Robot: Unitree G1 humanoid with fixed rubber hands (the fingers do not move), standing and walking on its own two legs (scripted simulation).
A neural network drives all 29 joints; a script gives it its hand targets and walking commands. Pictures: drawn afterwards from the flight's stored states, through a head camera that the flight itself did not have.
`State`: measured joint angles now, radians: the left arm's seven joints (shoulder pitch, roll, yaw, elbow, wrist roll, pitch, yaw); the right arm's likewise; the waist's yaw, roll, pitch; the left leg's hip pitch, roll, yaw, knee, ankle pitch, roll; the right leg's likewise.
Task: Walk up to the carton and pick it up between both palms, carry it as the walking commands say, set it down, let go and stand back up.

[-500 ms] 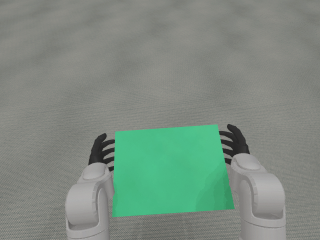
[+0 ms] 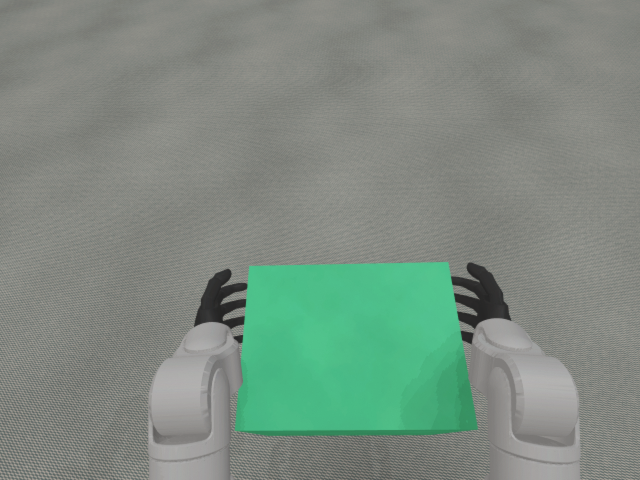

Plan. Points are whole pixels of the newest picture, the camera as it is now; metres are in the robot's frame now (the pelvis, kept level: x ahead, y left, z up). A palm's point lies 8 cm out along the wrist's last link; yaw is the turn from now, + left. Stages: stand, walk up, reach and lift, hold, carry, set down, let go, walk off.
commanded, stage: carry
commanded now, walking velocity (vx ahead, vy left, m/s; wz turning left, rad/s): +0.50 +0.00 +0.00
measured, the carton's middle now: (348, 358) +0.27 +0.00 +0.00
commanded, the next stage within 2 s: none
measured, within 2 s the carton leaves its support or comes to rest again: neither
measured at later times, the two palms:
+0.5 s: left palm (225, 137) +0.61 +0.20 +0.09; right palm (409, 141) +0.58 -0.10 +0.11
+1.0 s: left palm (221, 77) +0.80 +0.24 +0.10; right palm (374, 69) +0.81 -0.07 +0.11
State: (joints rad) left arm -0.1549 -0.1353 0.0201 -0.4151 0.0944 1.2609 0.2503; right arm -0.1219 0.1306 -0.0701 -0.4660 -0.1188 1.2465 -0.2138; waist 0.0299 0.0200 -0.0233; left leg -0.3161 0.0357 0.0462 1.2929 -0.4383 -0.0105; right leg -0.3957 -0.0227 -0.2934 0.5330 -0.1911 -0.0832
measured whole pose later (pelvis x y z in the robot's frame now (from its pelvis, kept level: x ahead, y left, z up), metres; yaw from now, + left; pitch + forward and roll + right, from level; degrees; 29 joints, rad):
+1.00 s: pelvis +0.54 +0.08 +0.01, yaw -1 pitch +4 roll -1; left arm -0.16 -0.14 0.07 -0.45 0.10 1.26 0.23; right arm -0.19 0.14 -0.05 -0.44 -0.12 1.25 -0.22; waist 0.01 0.00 -0.06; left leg -0.20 0.04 0.21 0.52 -0.38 0.03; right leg -0.30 -0.10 -0.20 0.56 -0.30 0.03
